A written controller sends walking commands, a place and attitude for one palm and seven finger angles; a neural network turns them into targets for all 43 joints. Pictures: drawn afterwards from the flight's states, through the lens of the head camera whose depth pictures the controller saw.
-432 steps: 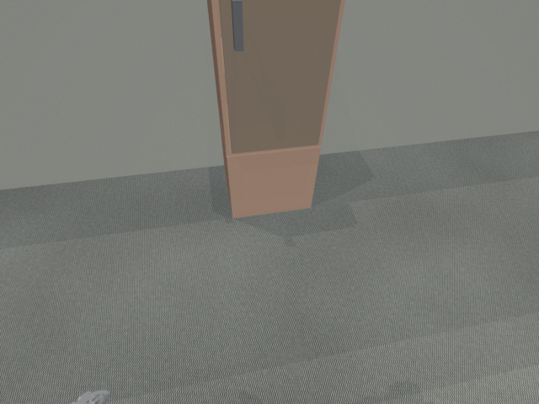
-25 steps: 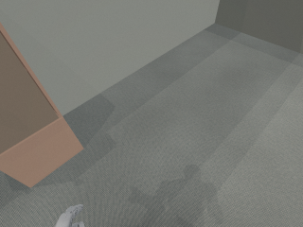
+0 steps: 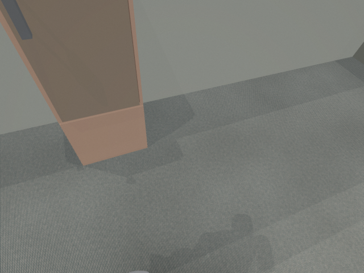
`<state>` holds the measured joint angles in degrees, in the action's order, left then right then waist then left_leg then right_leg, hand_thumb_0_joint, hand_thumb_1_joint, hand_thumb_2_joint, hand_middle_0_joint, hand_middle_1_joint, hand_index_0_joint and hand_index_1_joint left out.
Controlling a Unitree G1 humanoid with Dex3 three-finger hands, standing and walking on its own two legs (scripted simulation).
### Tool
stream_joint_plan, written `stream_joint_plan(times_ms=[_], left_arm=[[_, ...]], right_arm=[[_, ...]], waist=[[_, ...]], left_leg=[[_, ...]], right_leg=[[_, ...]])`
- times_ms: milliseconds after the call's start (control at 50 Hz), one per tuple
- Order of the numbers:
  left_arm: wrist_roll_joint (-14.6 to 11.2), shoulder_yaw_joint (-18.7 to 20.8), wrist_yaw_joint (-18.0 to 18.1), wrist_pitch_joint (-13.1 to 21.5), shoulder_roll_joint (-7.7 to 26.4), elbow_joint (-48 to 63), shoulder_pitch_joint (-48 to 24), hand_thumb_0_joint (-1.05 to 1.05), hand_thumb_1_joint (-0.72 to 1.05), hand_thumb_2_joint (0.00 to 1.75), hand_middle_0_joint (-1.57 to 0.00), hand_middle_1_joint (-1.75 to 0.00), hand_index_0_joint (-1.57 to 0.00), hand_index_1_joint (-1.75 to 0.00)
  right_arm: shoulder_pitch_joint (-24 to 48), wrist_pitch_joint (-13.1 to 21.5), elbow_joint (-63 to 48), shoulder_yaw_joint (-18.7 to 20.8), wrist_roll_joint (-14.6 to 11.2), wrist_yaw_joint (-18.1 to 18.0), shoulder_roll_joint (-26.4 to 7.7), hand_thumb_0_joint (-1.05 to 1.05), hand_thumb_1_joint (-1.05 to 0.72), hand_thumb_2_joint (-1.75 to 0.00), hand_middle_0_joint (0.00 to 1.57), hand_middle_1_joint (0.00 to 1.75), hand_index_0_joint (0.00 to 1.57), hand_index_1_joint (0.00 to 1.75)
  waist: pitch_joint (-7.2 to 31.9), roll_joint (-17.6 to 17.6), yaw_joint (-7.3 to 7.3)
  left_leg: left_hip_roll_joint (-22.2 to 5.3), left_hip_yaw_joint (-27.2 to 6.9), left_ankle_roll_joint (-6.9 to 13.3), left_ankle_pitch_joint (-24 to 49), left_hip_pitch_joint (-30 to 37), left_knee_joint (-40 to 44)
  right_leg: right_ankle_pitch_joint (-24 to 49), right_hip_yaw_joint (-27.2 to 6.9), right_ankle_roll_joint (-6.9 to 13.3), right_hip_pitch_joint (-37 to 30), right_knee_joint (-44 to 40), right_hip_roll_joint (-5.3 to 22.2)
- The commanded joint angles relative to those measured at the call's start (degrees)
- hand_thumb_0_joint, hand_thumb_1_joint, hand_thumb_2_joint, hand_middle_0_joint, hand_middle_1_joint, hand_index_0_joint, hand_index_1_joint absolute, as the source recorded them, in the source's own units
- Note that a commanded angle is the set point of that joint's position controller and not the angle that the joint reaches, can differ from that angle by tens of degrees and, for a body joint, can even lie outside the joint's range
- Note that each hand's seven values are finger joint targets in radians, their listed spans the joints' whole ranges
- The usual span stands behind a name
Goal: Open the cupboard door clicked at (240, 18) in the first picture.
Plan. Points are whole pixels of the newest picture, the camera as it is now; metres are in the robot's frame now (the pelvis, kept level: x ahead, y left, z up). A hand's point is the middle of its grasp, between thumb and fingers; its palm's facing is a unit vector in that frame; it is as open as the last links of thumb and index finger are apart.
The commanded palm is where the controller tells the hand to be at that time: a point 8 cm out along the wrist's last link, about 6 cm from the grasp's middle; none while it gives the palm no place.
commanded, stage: turn to face it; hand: left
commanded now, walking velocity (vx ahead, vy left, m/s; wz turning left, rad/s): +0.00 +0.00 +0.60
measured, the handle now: (15, 10) +0.71 +0.54 +0.16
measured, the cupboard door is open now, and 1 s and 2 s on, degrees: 0 0 0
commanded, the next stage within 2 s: take the last steps up to it in 0.66 s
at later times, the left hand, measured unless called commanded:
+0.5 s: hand out of the picture +0.07 +0.19 -0.12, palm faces +0.25 -0.92 -0.30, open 7.4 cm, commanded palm none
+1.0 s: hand out of the picture -0.14 +0.15 -0.17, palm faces +0.52 -0.83 -0.21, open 7.4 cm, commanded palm none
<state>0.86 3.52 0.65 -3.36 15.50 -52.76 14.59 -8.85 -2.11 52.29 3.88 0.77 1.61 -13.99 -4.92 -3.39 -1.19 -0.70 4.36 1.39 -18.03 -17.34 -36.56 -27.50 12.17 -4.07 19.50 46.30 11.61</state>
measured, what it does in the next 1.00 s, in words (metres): steps on the spot, turning left: right foot, then left foot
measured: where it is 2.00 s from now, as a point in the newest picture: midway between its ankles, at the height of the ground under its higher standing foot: (156, 258)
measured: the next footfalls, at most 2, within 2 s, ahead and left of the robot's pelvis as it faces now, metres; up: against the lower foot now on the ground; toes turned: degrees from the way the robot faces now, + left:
right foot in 0.46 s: +0.07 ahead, -0.13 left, +0.00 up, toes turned +13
left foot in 0.96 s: -0.06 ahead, +0.08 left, +0.00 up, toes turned +30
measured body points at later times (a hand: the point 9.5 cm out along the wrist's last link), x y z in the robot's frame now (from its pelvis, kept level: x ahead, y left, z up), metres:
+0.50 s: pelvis +0.00 -0.04 +0.01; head +0.03 -0.06 +0.46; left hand +0.06 +0.24 -0.10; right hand +0.10 -0.27 -0.15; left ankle +0.00 +0.10 -0.71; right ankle +0.04 -0.13 -0.72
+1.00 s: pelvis -0.02 -0.01 +0.01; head -0.02 +0.01 +0.46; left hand -0.17 +0.19 -0.15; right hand +0.17 -0.19 -0.12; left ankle -0.10 +0.06 -0.73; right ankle +0.03 -0.13 -0.71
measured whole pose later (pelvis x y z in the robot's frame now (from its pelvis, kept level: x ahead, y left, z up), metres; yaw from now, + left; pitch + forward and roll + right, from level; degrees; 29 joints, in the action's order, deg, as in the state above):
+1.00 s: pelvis -0.02 -0.01 +0.01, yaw +27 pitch +0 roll +0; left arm 1.1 2.6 0.3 -1.3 12.9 -60.4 21.0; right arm -10.6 0.3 56.8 2.2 1.1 0.3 -11.1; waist -1.1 -2.3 -3.1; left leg -0.6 3.8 0.6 -19.5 -10.1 -30.1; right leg -23.7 9.5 -1.4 16.6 39.0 6.6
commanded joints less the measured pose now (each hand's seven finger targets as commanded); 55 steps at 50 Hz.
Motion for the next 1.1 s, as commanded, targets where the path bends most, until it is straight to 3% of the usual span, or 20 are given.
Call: stream_joint_plan(times_ms=[0,80,280,340,400,420,440,460,480,540,580,740,820,880,900,940,960,980,1000,1080], left_arm=[[0.3,1.6,0.3,1.0,3.8,7.3,-7.7,0.00,0.90,0.90,-0.20,-0.30,-0.20,-0.30],[0.2,1.8,-0.3,1.4,4.7,4.4,-3.5,0.00,0.90,0.90,-0.20,-0.30,-0.20,-0.30],[-0.3,1.1,0.6,1.6,3.5,7.2,-8.2,0.00,0.90,0.90,-0.20,-0.30,-0.20,-0.30],[-0.6,0.7,0.8,2.1,3.0,7.2,-6.6,0.00,0.90,0.90,-0.20,-0.30,-0.20,-0.30],[-0.7,1.2,1.1,2.9,3.6,5.8,-0.8,0.00,0.90,0.90,-0.20,-0.30,-0.20,-0.30],[-0.3,1.6,1.4,3.5,6.1,5.5,1.2,0.00,0.90,0.90,-0.20,-0.30,-0.20,-0.30],[0.7,2.8,1.8,4.1,12.0,5.7,1.6,0.00,0.90,0.90,-0.20,-0.30,-0.20,-0.30],[0.3,2.4,1.8,3.6,12.4,6.4,1.3,0.00,0.90,0.90,-0.20,-0.30,-0.20,-0.30],[0.1,2.1,1.8,3.6,9.4,7.1,-2.4,0.00,0.90,0.90,-0.20,-0.30,-0.20,-0.30],[-0.1,0.8,1.4,3.6,5.0,7.8,-8.5,0.00,0.90,0.90,-0.20,-0.30,-0.20,-0.30],[-0.1,0.5,1.3,4.2,4.3,6.9,-5.5,0.00,0.90,0.90,-0.20,-0.30,-0.20,-0.30],[0.9,1.2,1.3,4.2,6.2,1.6,3.9,0.00,0.90,0.90,-0.20,-0.30,-0.20,-0.30],[1.1,1.6,0.8,4.5,7.0,-1.3,6.6,0.00,0.90,0.90,-0.20,-0.30,-0.20,-0.30],[0.9,1.4,0.4,4.6,6.5,-2.8,5.1,0.00,0.90,0.90,-0.20,-0.30,-0.20,-0.30],[0.4,1.2,0.3,4.4,5.5,-3.1,3.9,0.00,0.90,0.90,-0.20,-0.30,-0.20,-0.30],[0.0,-0.5,-0.6,4.1,-1.1,-0.9,1.7,0.00,0.90,0.90,-0.20,-0.30,-0.20,-0.30],[0.5,-0.8,-0.5,4.1,-0.1,0.3,-2.5,0.00,0.90,0.90,-0.20,-0.30,-0.20,-0.30],[0.8,-0.4,-0.8,4.3,0.3,0.4,-3.1,0.00,0.90,0.90,-0.20,-0.30,-0.20,-0.30],[1.2,-0.2,-0.9,3.9,-0.1,-1.1,-3.7,0.00,0.90,0.90,-0.20,-0.30,-0.20,-0.30],[0.7,-0.4,-1.9,4.0,-0.6,-5.1,1.1,0.00,0.90,0.90,-0.20,-0.30,-0.20,-0.30]], right_arm=[[-7.7,1.2,-1.8,3.3,0.4,-2.0,-14.0,0.00,-0.90,-0.90,0.20,0.30,0.20,0.30],[-1.6,1.8,-3.9,1.7,0.2,-2.3,-10.3,0.00,-0.90,-0.90,0.20,0.30,0.20,0.30],[-5.4,1.0,-3.0,2.5,0.6,-2.1,-10.6,0.00,-0.90,-0.90,0.20,0.30,0.20,0.30],[-4.0,0.7,-3.4,2.6,0.7,-2.0,-10.6,0.00,-0.90,-0.90,0.20,0.30,0.20,0.30],[-1.9,0.4,-4.0,2.6,0.3,-1.8,-9.4,0.00,-0.90,-0.90,0.20,0.30,0.20,0.30],[-2.8,0.5,-4.0,2.3,-0.2,-1.6,-6.9,0.00,-0.90,-0.90,0.20,0.30,0.20,0.30],[-4.1,0.6,-5.1,1.6,-0.6,-1.4,-2.8,0.00,-0.90,-0.90,0.20,0.30,0.20,0.30],[-2.8,0.2,-5.5,2.4,0.1,-1.7,-6.0,0.00,-0.90,-0.90,0.20,0.30,0.20,0.30],[-3.5,-0.5,-4.1,2.8,0.4,-1.3,-6.6,0.00,-0.90,-0.90,0.20,0.30,0.20,0.30],[-6.7,-1.5,-0.6,2.7,0.8,-0.4,-5.1,0.00,-0.90,-0.90,0.20,0.30,0.20,0.30],[-7.0,-1.4,0.0,2.3,0.7,-0.4,-4.4,0.00,-0.90,-0.90,0.20,0.30,0.20,0.30],[0.2,-1.0,-0.3,0.8,0.1,-0.9,-2.7,0.00,-0.90,-0.90,0.20,0.30,0.20,0.30],[0.8,0.3,0.0,-0.2,0.1,-0.6,-1.6,0.00,-0.90,-0.90,0.20,0.30,0.20,0.30],[-3.8,1.9,1.6,-0.7,0.2,-0.7,-1.0,0.00,-0.90,-0.90,0.20,0.30,0.20,0.30],[-7.5,2.6,3.1,-0.7,0.2,-0.9,-1.5,0.00,-0.90,-0.90,0.20,0.30,0.20,0.30],[-14.8,3.1,5.1,1.3,0.6,-1.9,-10.4,0.00,-0.90,-0.90,0.20,0.30,0.20,0.30],[-16.4,2.7,5.5,1.2,0.7,-2.3,-10.8,0.00,-0.90,-0.90,0.20,0.30,0.20,0.30],[-14.6,2.8,5.1,0.7,0.9,-2.4,-9.3,0.00,-0.90,-0.90,0.20,0.30,0.20,0.30],[-12.7,3.3,5.3,0.1,0.9,-2.8,-6.6,0.00,-0.90,-0.90,0.20,0.30,0.20,0.30],[-12.0,5.0,5.5,-1.3,0.1,-3.3,-3.3,0.00,-0.90,-0.90,0.20,0.30,0.20,0.30]], waist=[[7.8,18.2,5.24],[6.8,12.1,1.78],[6.7,11.3,3.65],[7.4,13.3,2.81],[8.9,10.9,-0.25],[10.3,4.5,-0.99],[10.3,-13.9,-1.12],[8.8,-10.6,-1.20],[6.3,-6.1,0.63],[1.2,-4.8,3.90],[2.4,-6.5,2.88],[4.7,-6.8,-1.64],[6.7,-8.1,-2.72],[6.6,-6.6,-0.29],[7.2,-3.3,1.69],[6.1,23.1,5.43],[1.1,19.4,6.80],[-1.0,14.9,5.75],[-3.8,17.6,4.98],[-4.6,11.1,1.98]], left_leg=[[-18.0,-23.1,8.2,26.0,12.1,17.5],[-11.5,-16.9,6.1,26.0,9.8,17.7],[-11.5,-26.0,8.9,22.3,9.9,16.9],[-10.4,-27.4,8.6,27.2,6.5,14.5],[-6.9,-26.4,5.2,21.6,-1.4,10.1],[-3.2,-23.3,1.9,12.2,-7.8,4.4],[5.5,-11.4,-3.1,-9.3,-18.4,-9.6],[4.3,-10.6,-3.4,-16.4,-16.3,-20.8],[2.4,-12.2,-3.1,-12.0,-14.2,-27.5],[0.5,-9.1,-4.0,-2.6,-14.1,-33.9],[0.5,-7.9,-4.9,-0.2,-14.5,-33.4],[-0.7,-4.1,-5.7,-7.5,-10.2,-16.4],[-0.6,-1.3,-4.2,-8.2,-6.0,-6.6],[0.1,1.3,-2.7,-4.1,4.6,7.3],[0.2,1.1,-2.2,0.5,12.7,15.1],[-19.2,-24.3,4.7,-7.6,25.4,24.6],[-22.5,-27.8,9.0,-8.5,20.6,27.1],[-21.8,-25.9,10.0,-10.8,17.1,27.6],[-18.7,-23.0,8.1,-8.6,13.8,28.5],[-13.6,-12.3,6.0,13.0,13.6,27.3]], right_leg=[[-3.0,-10.6,-0.6,17.0,20.3,-2.8],[6.5,-11.2,-1.5,13.7,20.5,-4.6],[2.7,-12.5,-1.6,9.5,5.6,-7.9],[2.6,-11.8,-0.8,2.0,-3.8,-9.9],[14.2,-11.0,0.0,-11.5,-19.2,-10.4],[16.0,-16.4,1.3,-19.7,-27.0,-4.5],[19.4,-33.5,7.2,-24.6,-31.4,11.9],[23.1,-34.9,12.2,-14.7,-31.5,17.6],[15.2,-30.1,12.7,-8.1,-32.7,13.9],[13.2,-18.7,8.7,-3.2,-32.4,5.4],[18.9,-15.1,8.6,-7.3,-31.1,4.0],[30.7,-14.6,11.7,-14.5,-28.3,7.2],[20.0,-16.2,11.9,-16.2,-30.1,8.1],[9.1,-13.7,10.0,-10.6,-27.8,6.2],[5.4,-10.7,7.7,-5.2,-24.2,3.9],[-4.7,-1.5,1.9,17.0,-0.8,-6.9],[-5.5,-5.6,2.6,20.3,6.3,-6.5],[-2.5,-7.6,3.3,20.6,9.6,-4.9],[1.4,-8.9,2.9,20.6,12.3,-4.6],[11.9,-9.1,1.9,18.4,16.8,-5.0]])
